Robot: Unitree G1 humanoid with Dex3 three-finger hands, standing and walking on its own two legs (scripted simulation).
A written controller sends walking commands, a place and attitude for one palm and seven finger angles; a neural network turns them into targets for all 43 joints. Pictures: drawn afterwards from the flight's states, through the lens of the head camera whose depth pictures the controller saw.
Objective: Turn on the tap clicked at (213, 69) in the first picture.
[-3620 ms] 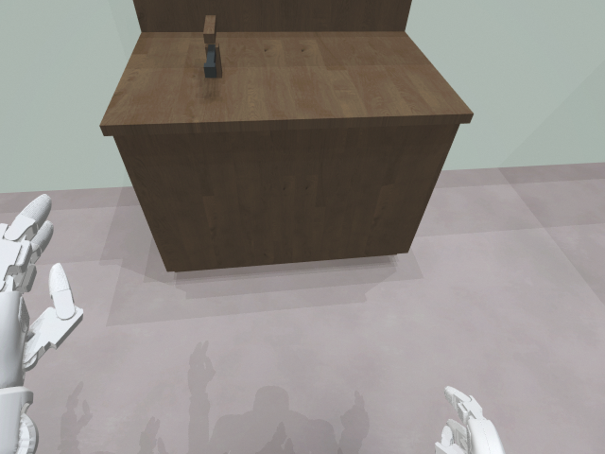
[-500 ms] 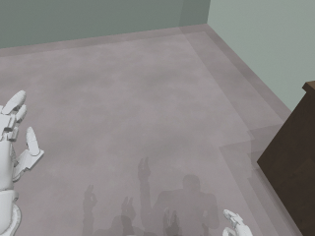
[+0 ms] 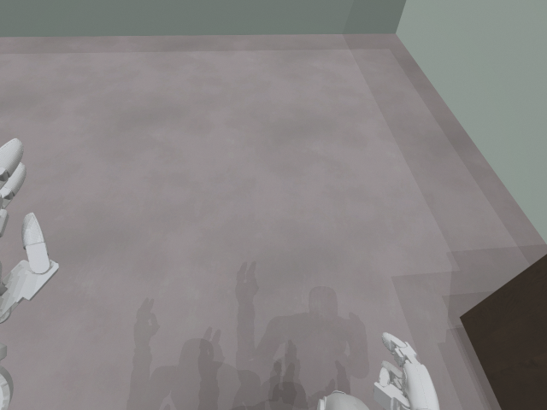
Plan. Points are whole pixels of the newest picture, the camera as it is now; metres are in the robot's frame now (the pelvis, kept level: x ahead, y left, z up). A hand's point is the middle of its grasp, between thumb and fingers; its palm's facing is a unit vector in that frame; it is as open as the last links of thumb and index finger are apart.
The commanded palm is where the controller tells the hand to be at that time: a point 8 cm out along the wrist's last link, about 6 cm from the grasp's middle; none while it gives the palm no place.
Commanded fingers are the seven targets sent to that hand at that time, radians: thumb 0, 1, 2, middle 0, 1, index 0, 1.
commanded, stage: walk to a spot facing it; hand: left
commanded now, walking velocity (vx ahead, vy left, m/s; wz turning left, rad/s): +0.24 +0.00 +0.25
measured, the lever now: out of the picture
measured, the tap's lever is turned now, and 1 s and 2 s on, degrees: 0 0 0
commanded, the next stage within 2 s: turn to face it in 0.02 s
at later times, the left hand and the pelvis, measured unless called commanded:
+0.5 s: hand (116, 179) +0.33 +0.21 +0.18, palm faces +0.37 -0.84 -0.40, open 7.4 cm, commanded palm +0.28 +0.25 +0.18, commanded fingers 0.00 0.90 0.90 -0.20 -0.30 -0.20 -0.30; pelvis +0.10 -0.02 -0.01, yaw -4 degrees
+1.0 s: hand (247, 171) +0.37 +0.06 +0.17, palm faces +0.02 -0.84 -0.54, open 7.4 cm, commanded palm +0.33 +0.13 +0.18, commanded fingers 0.00 0.90 0.90 -0.20 -0.30 -0.20 -0.30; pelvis +0.08 -0.07 -0.01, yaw -22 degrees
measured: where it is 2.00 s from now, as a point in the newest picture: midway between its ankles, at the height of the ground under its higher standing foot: outside the picture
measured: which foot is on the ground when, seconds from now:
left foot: down 0.00-0.12, up 0.14-0.40, down 0.42-0.76, up 0.78-1.00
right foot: up 0.00-0.10, down 0.12-0.44, up 0.46-0.74, down 0.76-1.00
